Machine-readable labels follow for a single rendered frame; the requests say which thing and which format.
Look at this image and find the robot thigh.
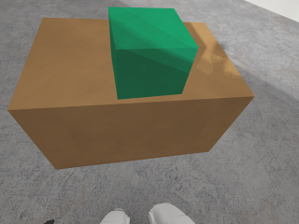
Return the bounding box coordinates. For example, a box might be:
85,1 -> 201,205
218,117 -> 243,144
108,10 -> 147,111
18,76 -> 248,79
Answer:
148,203 -> 195,224
100,211 -> 130,224

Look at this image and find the robot right thigh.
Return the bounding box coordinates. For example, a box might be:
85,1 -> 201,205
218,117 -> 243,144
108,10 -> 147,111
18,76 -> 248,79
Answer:
148,203 -> 195,224

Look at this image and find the pedestal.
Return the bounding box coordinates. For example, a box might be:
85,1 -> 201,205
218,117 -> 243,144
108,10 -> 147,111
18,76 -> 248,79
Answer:
7,17 -> 255,170

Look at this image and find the carton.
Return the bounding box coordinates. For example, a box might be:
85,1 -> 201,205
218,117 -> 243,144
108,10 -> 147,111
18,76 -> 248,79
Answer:
108,7 -> 199,100

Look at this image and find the robot left thigh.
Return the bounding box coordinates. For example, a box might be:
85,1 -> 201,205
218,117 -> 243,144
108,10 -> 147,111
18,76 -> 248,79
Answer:
100,211 -> 130,224

